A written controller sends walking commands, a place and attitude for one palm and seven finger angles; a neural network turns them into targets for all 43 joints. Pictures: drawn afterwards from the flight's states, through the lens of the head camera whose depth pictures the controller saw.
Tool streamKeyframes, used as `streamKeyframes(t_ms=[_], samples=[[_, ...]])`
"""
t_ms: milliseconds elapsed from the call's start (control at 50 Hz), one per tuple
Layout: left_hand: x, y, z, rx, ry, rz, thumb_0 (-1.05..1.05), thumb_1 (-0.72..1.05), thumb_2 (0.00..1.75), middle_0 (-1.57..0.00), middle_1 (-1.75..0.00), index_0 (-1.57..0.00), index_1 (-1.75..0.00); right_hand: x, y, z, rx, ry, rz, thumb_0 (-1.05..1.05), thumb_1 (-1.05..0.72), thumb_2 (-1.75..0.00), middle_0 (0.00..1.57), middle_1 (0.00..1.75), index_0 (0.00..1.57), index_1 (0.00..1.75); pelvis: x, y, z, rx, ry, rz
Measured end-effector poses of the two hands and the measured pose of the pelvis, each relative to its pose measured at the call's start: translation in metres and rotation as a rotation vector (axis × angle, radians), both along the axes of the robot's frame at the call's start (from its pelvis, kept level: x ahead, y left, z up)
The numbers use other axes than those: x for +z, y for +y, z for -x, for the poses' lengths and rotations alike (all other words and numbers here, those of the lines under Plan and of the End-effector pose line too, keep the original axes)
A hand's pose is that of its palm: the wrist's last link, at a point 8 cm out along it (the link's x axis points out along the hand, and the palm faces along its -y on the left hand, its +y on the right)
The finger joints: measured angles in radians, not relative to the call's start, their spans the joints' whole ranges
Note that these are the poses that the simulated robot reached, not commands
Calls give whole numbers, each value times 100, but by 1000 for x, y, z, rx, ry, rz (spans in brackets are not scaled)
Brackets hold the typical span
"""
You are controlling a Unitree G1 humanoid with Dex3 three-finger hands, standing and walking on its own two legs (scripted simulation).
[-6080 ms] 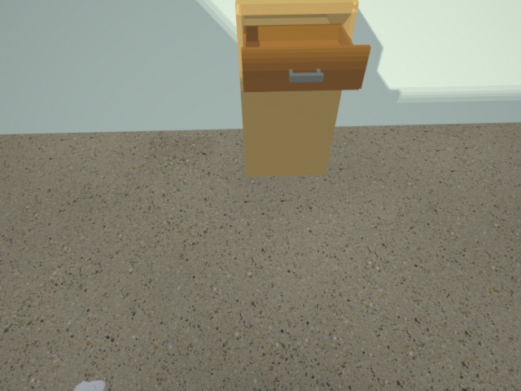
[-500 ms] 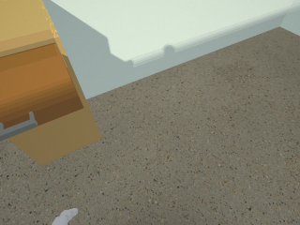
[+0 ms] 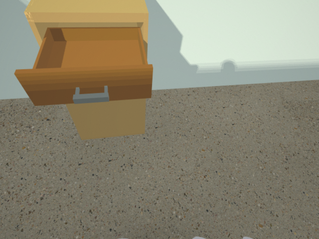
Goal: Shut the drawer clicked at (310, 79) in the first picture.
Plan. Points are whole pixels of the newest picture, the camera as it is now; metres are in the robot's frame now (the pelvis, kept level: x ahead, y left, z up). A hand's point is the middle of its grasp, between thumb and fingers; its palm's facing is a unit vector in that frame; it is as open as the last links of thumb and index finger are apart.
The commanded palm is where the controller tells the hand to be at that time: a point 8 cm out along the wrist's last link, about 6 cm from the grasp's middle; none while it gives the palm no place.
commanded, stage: turn to face it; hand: left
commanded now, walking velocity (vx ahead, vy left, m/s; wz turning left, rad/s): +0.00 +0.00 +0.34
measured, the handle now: (91, 93) +0.52 +0.27 +0.01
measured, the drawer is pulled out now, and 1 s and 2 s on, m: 0.30 0.30 0.30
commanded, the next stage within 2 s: take the last steps up to it in 0.30 s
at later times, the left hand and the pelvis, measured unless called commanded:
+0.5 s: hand out of the picture +0.03 +0.17 -0.14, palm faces +0.20 -0.95 -0.25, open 7.4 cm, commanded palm none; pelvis -0.01 -0.02 +0.01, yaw +9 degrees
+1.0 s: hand out of the picture -0.06 +0.18 -0.16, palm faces +0.24 -0.96 -0.12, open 7.4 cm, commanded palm none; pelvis +0.05 +0.04 +0.02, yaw +9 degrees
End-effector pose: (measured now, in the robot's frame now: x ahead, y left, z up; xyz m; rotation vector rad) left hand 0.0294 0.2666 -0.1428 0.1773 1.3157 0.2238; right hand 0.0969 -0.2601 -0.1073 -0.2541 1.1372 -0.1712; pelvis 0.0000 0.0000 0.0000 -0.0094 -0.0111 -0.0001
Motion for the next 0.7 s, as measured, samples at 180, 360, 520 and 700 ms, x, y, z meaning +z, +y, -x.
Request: streamKeyframes(t_ms=[180,360,520,700], samples=[[21,14,7,60,-40,-2,1,91,90,-20,-30,-20,-30,6,36,0,53,19,-37,0,-91,-90,20,30,20,30,17,13,2,62,-9,11],[32,-15,-6,68,-113,-13,1,91,90,-20,-30,-20,-30,-18,32,31,44,100,-102,1,-91,-90,20,30,20,30,14,-2,9,112,-10,-13],[40,-55,19,113,-142,-13,0,90,90,-20,-30,-20,-30,-32,7,52,63,192,-133,1,-91,-90,20,30,20,30,15,-25,12,168,-13,-26],[34,-69,93,230,16,38,0,92,90,-20,-30,-20,-30,-18,5,40,113,225,-97,1,-91,-90,20,30,19,30,24,-20,-1,208,1,-24]])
